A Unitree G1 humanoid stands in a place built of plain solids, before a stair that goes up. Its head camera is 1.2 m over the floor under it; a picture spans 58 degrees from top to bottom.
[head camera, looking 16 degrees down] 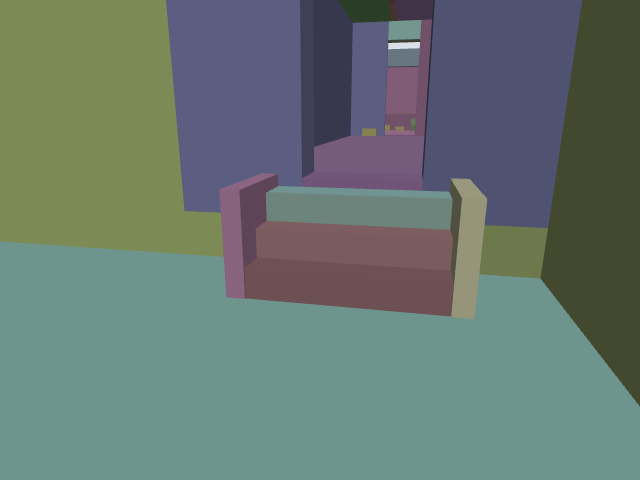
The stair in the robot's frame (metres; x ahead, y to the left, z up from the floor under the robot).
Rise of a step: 0.22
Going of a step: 0.24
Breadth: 1.35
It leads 12 degrees to the right of straight ahead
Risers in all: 3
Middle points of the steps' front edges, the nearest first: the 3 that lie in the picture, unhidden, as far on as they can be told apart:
2.60 -0.15 0.22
2.83 -0.20 0.43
3.07 -0.25 0.65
